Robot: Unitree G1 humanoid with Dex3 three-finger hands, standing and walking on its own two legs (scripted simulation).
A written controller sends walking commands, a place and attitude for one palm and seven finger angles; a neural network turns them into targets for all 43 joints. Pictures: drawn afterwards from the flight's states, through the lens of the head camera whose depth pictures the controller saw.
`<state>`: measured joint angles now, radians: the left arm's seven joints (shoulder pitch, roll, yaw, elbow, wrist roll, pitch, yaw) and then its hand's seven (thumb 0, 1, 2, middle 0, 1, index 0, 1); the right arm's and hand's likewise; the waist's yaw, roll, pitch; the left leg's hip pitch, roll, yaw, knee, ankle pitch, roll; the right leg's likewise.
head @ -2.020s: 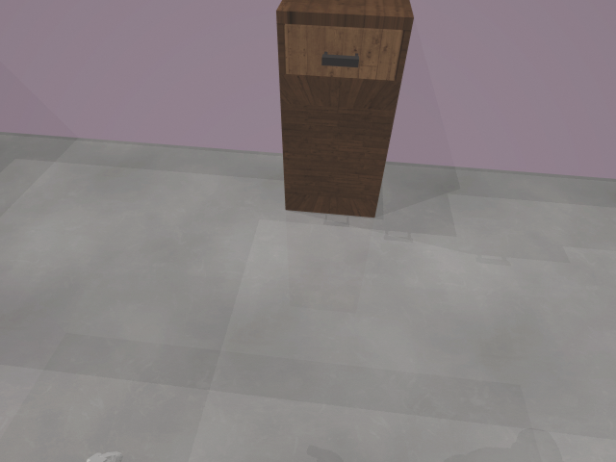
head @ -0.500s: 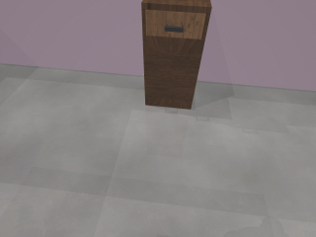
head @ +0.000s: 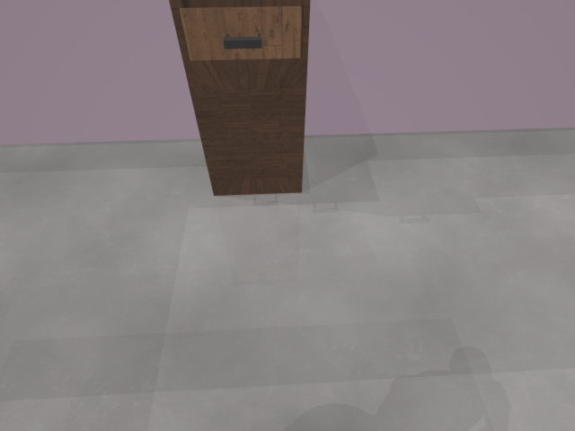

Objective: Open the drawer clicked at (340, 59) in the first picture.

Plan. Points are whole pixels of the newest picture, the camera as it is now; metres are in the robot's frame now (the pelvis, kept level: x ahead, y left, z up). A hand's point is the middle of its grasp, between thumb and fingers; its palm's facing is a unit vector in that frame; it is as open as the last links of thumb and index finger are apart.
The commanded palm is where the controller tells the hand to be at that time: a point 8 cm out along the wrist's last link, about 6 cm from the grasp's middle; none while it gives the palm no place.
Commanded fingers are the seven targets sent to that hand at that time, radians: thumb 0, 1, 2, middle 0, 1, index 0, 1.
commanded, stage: walk to a spot facing it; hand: left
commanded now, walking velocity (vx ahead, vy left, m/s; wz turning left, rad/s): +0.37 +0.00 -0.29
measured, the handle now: (243, 39) +1.22 +0.23 +0.00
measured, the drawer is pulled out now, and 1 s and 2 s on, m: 0.00 0.00 0.00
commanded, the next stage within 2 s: turn to face it in 0.80 s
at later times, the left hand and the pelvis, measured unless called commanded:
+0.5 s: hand (158, 401) +0.19 +0.24 -0.17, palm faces -0.11 -0.98 -0.15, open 7.4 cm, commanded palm none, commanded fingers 0.00 0.90 0.90 -0.20 -0.30 -0.20 -0.30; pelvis +0.20 +0.05 +0.01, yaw -11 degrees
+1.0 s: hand (282, 215) +0.60 +0.06 -0.15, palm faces -0.45 -0.86 -0.22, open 7.4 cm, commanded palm none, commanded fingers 0.00 0.90 0.90 -0.20 -0.30 -0.20 -0.30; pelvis +0.38 -0.04 +0.00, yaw -25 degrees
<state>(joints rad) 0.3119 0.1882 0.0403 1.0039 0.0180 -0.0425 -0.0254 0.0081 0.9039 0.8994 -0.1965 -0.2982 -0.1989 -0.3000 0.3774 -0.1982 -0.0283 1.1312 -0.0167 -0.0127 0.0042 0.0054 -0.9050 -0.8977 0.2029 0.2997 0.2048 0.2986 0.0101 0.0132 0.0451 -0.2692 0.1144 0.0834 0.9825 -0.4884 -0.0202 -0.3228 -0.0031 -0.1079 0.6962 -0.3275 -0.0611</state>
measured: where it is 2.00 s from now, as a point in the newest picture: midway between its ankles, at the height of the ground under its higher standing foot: (322, 375)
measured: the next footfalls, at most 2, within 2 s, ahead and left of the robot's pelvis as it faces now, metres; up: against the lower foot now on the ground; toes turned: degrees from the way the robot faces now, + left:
left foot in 0.38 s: +0.31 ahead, +0.14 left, +0.00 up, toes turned +0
right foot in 0.94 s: +0.46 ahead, -0.17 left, +0.00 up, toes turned -32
